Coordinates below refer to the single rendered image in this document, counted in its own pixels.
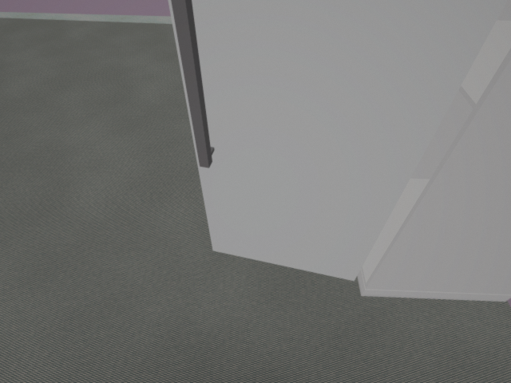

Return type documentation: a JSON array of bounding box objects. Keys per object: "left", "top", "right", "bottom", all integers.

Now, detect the fridge door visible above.
[{"left": 168, "top": 0, "right": 508, "bottom": 281}]

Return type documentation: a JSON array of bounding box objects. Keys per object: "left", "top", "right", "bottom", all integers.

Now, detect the handle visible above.
[{"left": 171, "top": 0, "right": 215, "bottom": 168}]

